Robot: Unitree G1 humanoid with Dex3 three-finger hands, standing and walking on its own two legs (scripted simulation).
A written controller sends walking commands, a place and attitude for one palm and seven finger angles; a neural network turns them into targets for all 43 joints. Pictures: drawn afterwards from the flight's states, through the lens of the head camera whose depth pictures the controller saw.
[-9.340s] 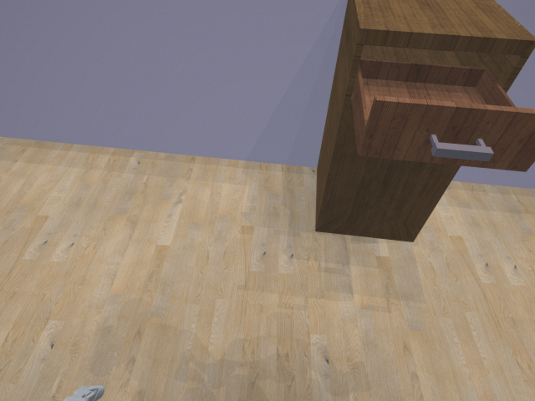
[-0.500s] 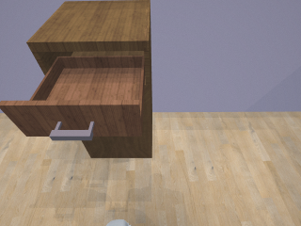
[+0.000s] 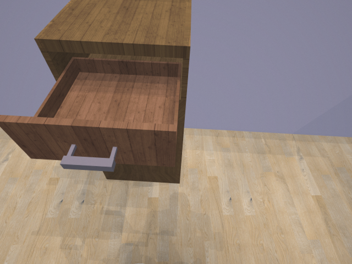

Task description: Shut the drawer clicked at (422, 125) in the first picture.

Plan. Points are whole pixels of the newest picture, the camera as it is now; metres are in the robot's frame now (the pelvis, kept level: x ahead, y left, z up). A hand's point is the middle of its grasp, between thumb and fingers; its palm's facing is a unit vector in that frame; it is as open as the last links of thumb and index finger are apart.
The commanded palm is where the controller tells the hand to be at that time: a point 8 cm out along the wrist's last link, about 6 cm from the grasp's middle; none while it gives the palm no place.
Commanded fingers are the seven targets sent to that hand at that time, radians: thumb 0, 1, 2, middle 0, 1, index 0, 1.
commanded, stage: come to a stop and stand still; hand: left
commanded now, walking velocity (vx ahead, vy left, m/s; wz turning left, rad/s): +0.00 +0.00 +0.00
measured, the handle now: (91, 156) +0.34 +0.24 +0.02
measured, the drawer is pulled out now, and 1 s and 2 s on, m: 0.28 0.28 0.28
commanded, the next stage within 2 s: look again from close up in 0.50 s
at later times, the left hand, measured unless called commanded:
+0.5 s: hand out of the picture +0.02 +0.15 -0.17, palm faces +0.02 -0.97 -0.22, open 7.4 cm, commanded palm none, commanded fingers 0.00 0.90 0.90 -0.20 -0.30 -0.20 -0.30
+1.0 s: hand out of the picture -0.01 +0.14 -0.17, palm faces +0.03 -0.99 -0.17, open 7.4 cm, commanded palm none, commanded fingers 0.00 0.90 0.90 -0.20 -0.30 -0.20 -0.30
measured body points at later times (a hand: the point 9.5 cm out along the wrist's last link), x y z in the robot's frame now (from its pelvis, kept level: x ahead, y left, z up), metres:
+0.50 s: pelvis -0.03 -0.04 -0.01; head -0.03 -0.04 +0.44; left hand +0.02 +0.20 -0.15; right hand -0.05 -0.25 -0.17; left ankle +0.05 +0.10 -0.73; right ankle -0.01 -0.13 -0.74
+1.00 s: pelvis +0.01 -0.02 +0.00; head +0.02 -0.02 +0.45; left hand -0.01 +0.19 -0.16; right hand +0.02 -0.24 -0.15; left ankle +0.05 +0.10 -0.73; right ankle -0.01 -0.13 -0.73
